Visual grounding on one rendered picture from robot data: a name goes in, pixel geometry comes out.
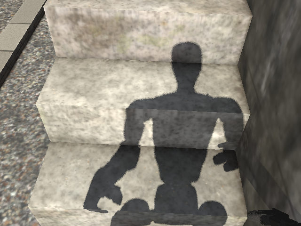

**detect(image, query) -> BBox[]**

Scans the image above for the robot right hand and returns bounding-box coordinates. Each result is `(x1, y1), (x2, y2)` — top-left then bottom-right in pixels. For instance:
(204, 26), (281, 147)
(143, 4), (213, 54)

(247, 208), (301, 226)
